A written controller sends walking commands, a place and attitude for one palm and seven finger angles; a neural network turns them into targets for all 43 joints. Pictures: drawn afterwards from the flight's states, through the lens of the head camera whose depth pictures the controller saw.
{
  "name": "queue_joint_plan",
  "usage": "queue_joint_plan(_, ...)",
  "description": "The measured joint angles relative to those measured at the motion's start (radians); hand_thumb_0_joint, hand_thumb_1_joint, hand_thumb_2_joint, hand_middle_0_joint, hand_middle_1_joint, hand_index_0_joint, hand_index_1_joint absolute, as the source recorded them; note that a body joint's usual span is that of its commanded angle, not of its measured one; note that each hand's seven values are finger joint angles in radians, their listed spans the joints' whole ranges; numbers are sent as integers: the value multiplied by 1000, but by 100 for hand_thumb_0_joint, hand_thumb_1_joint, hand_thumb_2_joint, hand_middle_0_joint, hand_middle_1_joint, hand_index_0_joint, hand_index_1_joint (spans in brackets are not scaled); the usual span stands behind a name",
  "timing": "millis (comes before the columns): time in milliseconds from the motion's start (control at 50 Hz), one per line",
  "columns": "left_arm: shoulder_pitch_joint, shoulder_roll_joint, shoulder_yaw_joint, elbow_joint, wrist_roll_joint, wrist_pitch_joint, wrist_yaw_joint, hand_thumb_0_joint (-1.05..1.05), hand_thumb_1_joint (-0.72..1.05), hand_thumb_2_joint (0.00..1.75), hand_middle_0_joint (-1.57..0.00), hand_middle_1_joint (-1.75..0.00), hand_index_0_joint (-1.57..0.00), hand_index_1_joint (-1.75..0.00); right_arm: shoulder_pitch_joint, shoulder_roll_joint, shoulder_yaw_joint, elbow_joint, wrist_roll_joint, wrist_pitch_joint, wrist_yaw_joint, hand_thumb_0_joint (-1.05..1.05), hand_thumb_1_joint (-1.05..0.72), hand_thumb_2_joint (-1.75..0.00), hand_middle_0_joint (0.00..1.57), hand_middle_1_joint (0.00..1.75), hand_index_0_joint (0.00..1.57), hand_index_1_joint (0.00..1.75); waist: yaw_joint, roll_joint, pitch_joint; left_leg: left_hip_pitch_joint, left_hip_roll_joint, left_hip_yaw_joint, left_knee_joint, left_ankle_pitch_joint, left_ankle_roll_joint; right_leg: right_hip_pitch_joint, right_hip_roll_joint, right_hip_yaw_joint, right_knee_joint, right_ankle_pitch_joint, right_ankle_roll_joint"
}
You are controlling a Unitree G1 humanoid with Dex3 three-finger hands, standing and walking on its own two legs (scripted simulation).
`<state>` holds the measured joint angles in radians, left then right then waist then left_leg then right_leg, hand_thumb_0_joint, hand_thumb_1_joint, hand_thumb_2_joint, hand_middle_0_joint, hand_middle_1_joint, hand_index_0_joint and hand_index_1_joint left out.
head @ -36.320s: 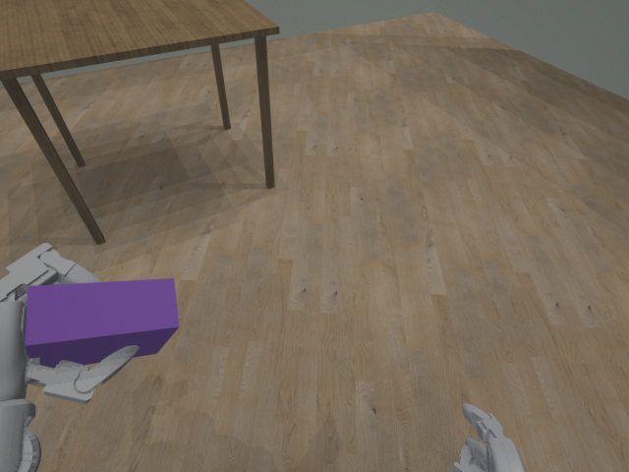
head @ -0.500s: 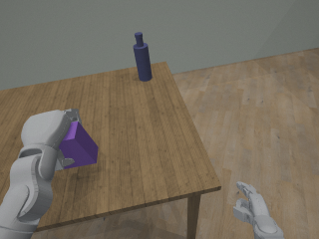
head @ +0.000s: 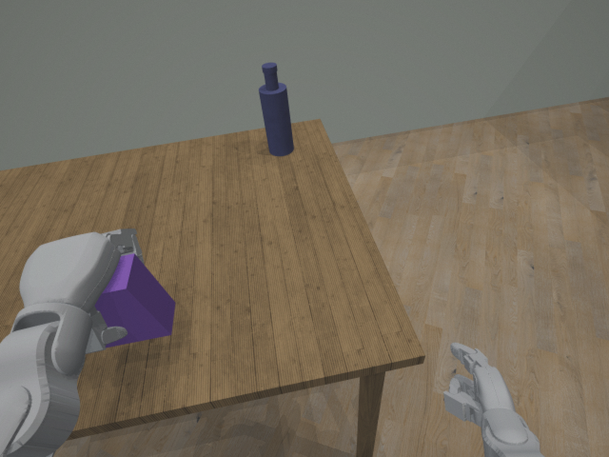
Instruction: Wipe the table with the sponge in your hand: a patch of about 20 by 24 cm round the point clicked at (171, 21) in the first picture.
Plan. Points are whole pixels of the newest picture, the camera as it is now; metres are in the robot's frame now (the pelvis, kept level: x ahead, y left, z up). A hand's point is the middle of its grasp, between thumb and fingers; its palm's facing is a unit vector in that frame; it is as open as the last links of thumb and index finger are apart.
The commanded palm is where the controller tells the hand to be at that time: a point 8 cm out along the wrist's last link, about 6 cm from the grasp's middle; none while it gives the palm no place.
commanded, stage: bring the sponge back beside the body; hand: left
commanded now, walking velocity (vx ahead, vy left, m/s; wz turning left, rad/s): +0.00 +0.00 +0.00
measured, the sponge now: (117, 312) +0.22 +0.28 +0.11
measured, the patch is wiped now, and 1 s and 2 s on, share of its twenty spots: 0.95 0.95 0.95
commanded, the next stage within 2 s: step back with the hand held close in 0.86 s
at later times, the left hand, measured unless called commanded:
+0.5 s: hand (84, 324) +0.19 +0.29 +0.14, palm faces +0.09 -0.08 -0.99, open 9.3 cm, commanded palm +0.15 +0.28 +0.21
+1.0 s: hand (87, 324) +0.19 +0.28 +0.14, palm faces +0.11 -0.08 -0.99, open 9.3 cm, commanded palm +0.15 +0.28 +0.20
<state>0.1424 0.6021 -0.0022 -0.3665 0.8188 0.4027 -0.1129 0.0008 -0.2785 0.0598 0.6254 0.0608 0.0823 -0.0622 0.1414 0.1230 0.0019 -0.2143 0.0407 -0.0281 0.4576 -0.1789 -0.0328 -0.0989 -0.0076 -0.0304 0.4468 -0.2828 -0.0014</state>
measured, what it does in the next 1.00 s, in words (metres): stands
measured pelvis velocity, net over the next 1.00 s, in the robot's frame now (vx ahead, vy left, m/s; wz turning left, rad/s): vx -0.01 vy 0.00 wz -0.01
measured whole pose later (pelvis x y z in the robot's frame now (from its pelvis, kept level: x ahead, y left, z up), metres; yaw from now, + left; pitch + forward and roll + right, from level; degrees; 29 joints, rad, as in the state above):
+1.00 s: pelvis -0.01 +0.00 +0.00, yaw +0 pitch -5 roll -1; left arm 0.30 0.60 0.03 -0.46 0.80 0.38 -0.07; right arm 0.02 -0.27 0.06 0.62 0.05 0.06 -0.07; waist 0.14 0.12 0.01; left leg -0.21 0.04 -0.03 0.47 -0.17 -0.03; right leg -0.09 0.00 -0.02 0.45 -0.27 0.00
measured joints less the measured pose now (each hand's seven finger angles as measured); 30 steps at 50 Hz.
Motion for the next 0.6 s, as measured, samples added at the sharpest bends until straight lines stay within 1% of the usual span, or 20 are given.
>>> queue_joint_plan(120, 41, 2, 12, -28, -6, 3, 6, -1, -47, 109, -80, -140, -82, -141, 3, 4, 2, -3, -1, -1, 0, 1, -91, -90, 20, 30, 20, 30, 0, 0, 1, 0, 0, 3, 4, -1, 2, 0, 0, 3, 1, 2, 2)
queue_joint_plan(280, 86, 1, 13, -64, -5, -11, 18, -1, -47, 109, -81, -140, -82, -141, 11, 10, 1, -5, -5, -7, -2, 1, -91, -90, 20, 30, 21, 30, 4, 1, 3, 0, -3, 2, 7, 2, 5, 2, -3, 3, 2, 5, 5)
queue_joint_plan(600, 175, 8, 35, -117, -13, -26, 34, -1, -47, 109, -81, -140, -82, -141, 20, 13, 0, -7, -8, -16, -7, 1, -90, -90, 20, 30, 21, 30, 12, 0, 3, 2, 0, -1, 16, 1, 4, 7, 1, 1, 6, 5, 4)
